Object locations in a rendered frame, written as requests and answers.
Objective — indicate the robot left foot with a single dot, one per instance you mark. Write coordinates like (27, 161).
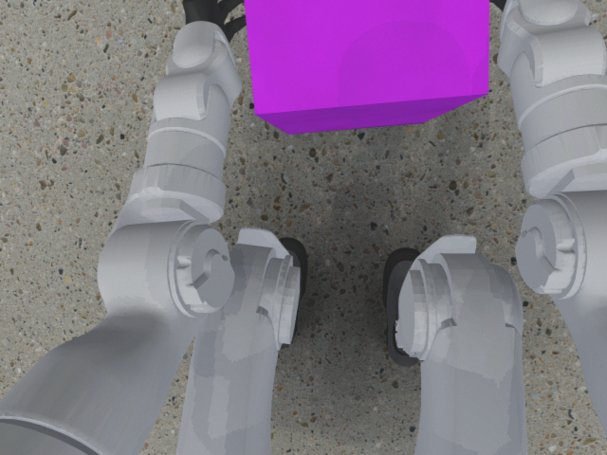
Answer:
(297, 250)

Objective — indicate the left robot hand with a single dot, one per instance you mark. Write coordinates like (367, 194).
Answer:
(211, 11)

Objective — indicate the left robot forearm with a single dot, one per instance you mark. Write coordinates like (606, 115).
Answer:
(181, 178)

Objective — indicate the right robot forearm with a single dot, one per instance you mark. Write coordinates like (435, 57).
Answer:
(557, 69)

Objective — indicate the left robot upper arm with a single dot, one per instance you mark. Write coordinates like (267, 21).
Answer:
(101, 393)

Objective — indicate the right robot upper arm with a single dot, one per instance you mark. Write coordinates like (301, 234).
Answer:
(562, 252)

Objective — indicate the left robot thigh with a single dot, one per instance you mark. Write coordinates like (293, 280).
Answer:
(227, 405)

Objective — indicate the carton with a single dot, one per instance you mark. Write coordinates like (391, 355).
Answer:
(329, 65)

